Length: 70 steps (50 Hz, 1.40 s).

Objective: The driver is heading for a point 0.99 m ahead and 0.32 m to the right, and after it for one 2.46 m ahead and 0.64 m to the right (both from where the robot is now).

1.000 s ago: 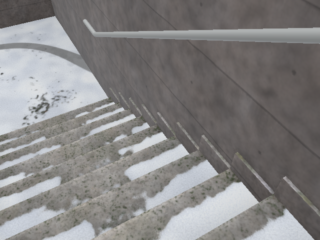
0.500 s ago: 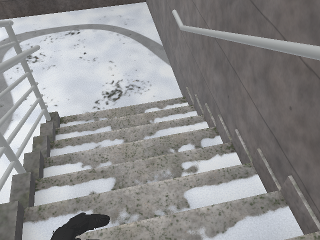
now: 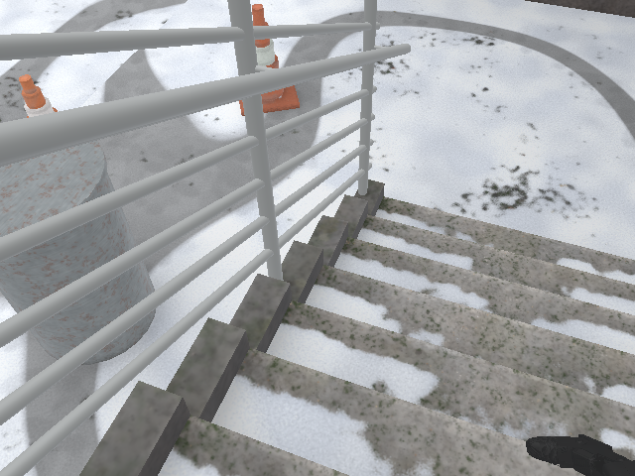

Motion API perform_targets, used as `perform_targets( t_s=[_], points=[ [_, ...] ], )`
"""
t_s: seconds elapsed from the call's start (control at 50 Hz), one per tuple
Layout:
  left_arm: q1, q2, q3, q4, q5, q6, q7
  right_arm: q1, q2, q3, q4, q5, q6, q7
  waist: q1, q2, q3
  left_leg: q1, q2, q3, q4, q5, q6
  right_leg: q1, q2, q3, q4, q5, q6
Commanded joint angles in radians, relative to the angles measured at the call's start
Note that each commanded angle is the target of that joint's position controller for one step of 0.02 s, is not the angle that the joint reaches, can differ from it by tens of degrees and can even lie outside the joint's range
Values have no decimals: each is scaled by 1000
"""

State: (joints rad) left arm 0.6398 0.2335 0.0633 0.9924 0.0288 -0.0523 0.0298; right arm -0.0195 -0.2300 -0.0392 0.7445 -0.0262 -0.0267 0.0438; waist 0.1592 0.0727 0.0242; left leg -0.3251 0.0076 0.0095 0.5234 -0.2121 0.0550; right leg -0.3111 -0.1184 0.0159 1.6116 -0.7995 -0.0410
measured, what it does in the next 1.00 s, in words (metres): goes down, turning right: right foot 0.16 m lower, then left foot 0.16 m lower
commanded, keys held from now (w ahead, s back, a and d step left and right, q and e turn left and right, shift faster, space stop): w+e+shift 0.68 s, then w+shift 0.32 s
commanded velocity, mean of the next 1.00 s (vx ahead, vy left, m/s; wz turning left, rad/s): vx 0.97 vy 0.00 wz -0.63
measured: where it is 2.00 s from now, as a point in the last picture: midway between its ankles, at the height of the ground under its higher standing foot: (526, 355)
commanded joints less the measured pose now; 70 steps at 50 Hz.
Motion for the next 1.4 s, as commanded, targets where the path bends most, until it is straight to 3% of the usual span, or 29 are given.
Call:
perform_targets(
  t_s=[0.02, 0.06, 0.12, 0.24, 0.34, 0.4, 0.42, 0.46, 0.5, 0.56, 0.62, 0.7, 0.78, 0.8, 0.82, 0.84, 0.9, 0.92, 0.98, 1.02, 1.12, 1.16, 1.18, 1.2, 1.22, 1.26, 1.32, 1.38, 1.4],
  points=[
    [-50, 80, 11, -118, -55, -35, 4, 569, -268, -90, 151, 5, 12, -5, -268, 59, -339, 901, 411, -354, 145, 358, 113, -827, 57, 138, 340, 175, -105],
    [-245, 116, 25, -128, -19, -11, 5, 386, -71, -34, 138, -13, -18, -8, -216, -43, -65, 425, 325, -328, -60, -229, 116, -766, 14, 141, 41, 489, -91],
    [-211, 51, 33, -75, 9, 31, -30, 310, -46, -14, 180, -3, -66, -34, -90, -21, 138, -91, 313, -241, -79, -37, 105, -470, 0, 161, -366, 671, -24],
    [-397, -1, 11, -114, -1, 6, -79, 317, -20, 1, 239, 40, -131, -65, -93, -8, 64, -243, 144, 105, 40, -141, -16, -75, 100, -45, -844, 1509, -78],
    [-571, 43, -2, -176, 15, 34, -75, 509, -118, -28, 267, -3, -76, -102, -197, -29, 237, 83, 219, 157, 298, 368, -13, -173, 166, -203, -1016, 1033, -107],
    [-119, 132, 41, -47, 13, 37, -57, 438, -201, -41, 244, -4, -35, -128, 29, -47, -19, 1, 225, 173, 1055, 777, 4, 358, 193, -198, -1099, 819, -223],
    [4, 170, 56, -10, -11, 41, -58, 314, -154, -42, 219, -20, -27, -120, 145, -212, -9, -280, 62, 192, 1628, -31, 0, 524, 103, -8, -1201, 826, -345],
    [-53, 237, 36, -30, -73, 32, -48, 332, -31, 9, 30, -22, -46, -86, -50, -198, -202, -817, 49, -35, 1513, -509, -10, 864, -77, 371, -854, 1424, -409],
    [-150, 201, 39, -66, -26, 50, -22, 280, -157, -20, 56, -43, -64, -82, -87, -44, -50, -911, 95, -124, 1204, -528, -55, 571, -215, 731, -1149, 504, -465],
    [-332, 179, 9, -139, -18, 9, -8, 143, -123, -17, 33, -49, -11, -66, -194, -5, 116, -345, 63, -56, 564, -58, -143, -216, -14, 471, -1217, 702, -375],
    [-355, 116, -2, -121, -46, -34, -8, 253, -115, -12, 79, -16, -30, -53, -226, -74, 7, -33, 34, -33, 273, 636, -104, -340, 203, 268, -996, 655, -241],
    [-289, 136, 2, -141, -32, 0, -26, 250, -37, -1, 19, -1, -36, -35, -158, -166, -27, 188, -90, 52, 199, 589, -43, -310, 233, 269, -769, 693, -189],
    [-534, 121, 21, -190, -6, 10, -20, 844, -149, -74, 208, 28, -51, -65, -536, 36, -27, 567, 59, -22, -163, 560, 17, -347, 304, 150, 255, 744, -152],
    [-585, -20, -13, -226, -10, 0, -14, 809, -104, -49, 209, 27, -51, -42, -485, 79, 69, 528, 154, -135, -17, 608, 14, -601, 398, 140, 611, 119, -167],
    [-361, -106, -48, -315, -68, -12, -7, 645, -62, -2, 168, -14, -59, -24, -185, 204, 2, 606, 275, -287, 307, 1204, -28, -782, 314, 183, 566, 134, -176],
    [-284, -52, -42, -264, -42, -5, -5, 659, -55, -16, 179, -15, -60, -17, -181, 126, -123, 684, 323, -415, 197, 862, 28, -855, 226, 159, 473, 212, -199],
    [-562, 33, -32, -314, 42, 11, -7, 595, -95, -13, 203, -29, -113, -32, -163, -30, 153, 243, 395, -701, -37, 24, 164, -1013, 120, 278, 195, 396, -115],
    [-652, 35, -38, -329, 15, 22, -21, 563, -41, 16, 209, -25, -120, -40, -144, -118, 238, -13, 324, -595, -88, 18, 121, -894, 133, 279, -34, 516, -75],
    [-537, 93, -3, -230, 17, 53, -71, 542, -204, -22, 223, -7, -117, -48, -102, 65, 167, -313, 241, -381, -104, 128, 110, -331, 139, 129, -359, 820, -38],
    [-717, 86, -10, -261, 9, 23, -83, 605, -87, -3, 241, 36, -122, -50, -183, -65, 209, -64, 114, -239, 24, 27, 82, -526, 131, 121, -666, 1188, -94],
    [-823, -57, -68, -252, -28, -25, -83, 742, 17, 30, 308, -13, -49, -71, -325, -39, 152, 58, 46, -145, 201, 249, 75, -81, 128, -139, -1115, 1267, -52],
    [-597, 27, -40, -176, -20, -36, -39, 785, -57, 16, 335, -12, -27, -95, -264, -22, 93, 139, 36, -140, 522, 482, 62, 93, 148, -114, -1253, 1242, -10],
    [-353, 56, -27, -97, 5, -41, -27, 717, -67, 18, 354, 5, -24, -110, -104, 8, -5, 45, 46, -130, 817, 480, 61, 356, 81, -40, -1292, 1456, -24],
    [229, 38, -55, 89, 152, -15, -85, 693, -110, 42, 334, -103, -56, 31, 36, -156, -193, -184, -86, -87, 1112, -172, -151, 931, -105, 143, -1333, 1730, -186],
    [148, 175, -10, 19, 151, -3, -114, 734, -88, 11, 277, -39, -77, 98, 19, -217, -466, -398, -80, -176, 1449, -495, -115, 1222, -299, 190, -844, 2063, -367],
    [-136, 159, -11, -61, 129, 0, -108, 511, -57, 32, 144, 13, -102, 93, -18, -39, -363, -646, 21, -179, 1358, -511, -106, 977, -422, 241, -917, 2121, -409],
    [-440, 51, -49, -103, 42, -74, -45, 411, 4, 33, 161, -53, -85, 30, -207, -27, 21, -247, 142, -149, 650, -94, -106, -43, -174, 25, -1256, 1481, -222],
    [-374, 144, 2, -139, 77, -85, -34, 534, 81, 57, 162, -83, -43, 6, -262, -144, -101, -127, 139, -65, 641, -34, -160, -62, -247, -29, -1232, 1603, -319],
    [-378, 63, -22, -158, 85, -99, -23, 511, 121, 69, 160, -95, -45, -3, -259, -27, -114, -187, 162, -93, 553, 123, -146, -30, -241, -39, -1208, 1420, -283]
  ],
)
